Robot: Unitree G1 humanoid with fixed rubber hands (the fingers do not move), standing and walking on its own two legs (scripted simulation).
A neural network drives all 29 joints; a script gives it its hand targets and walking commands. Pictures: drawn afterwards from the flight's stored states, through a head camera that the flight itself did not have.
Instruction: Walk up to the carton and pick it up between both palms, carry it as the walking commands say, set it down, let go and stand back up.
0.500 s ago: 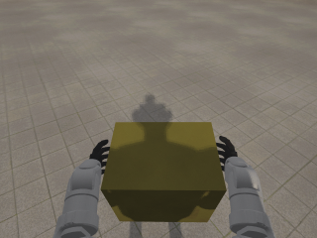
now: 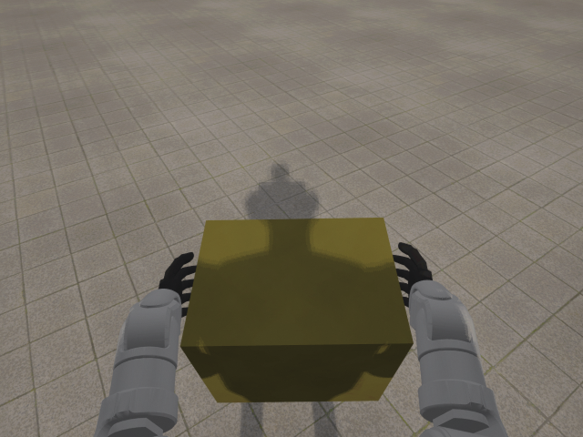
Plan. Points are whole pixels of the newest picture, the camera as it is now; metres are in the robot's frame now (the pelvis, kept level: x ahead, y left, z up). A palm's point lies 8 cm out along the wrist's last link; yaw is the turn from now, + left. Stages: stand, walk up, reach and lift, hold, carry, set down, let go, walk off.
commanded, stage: reach and lift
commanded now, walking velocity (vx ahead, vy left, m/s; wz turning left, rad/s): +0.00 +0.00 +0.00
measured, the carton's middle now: (296, 314) +0.31 -0.02 -0.02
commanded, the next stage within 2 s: hold in 0.40 s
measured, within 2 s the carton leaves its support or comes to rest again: neither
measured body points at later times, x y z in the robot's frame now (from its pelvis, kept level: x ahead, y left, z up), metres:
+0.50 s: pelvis -0.01 +0.00 +0.00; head -0.05 -0.01 +0.45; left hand +0.30 +0.17 +0.03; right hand +0.29 -0.20 +0.04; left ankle -0.02 +0.11 -0.75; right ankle +0.02 -0.12 -0.75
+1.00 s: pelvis -0.01 +0.00 +0.00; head -0.05 -0.01 +0.45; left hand +0.30 +0.17 +0.03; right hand +0.29 -0.20 +0.04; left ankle -0.02 +0.11 -0.75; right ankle +0.02 -0.12 -0.75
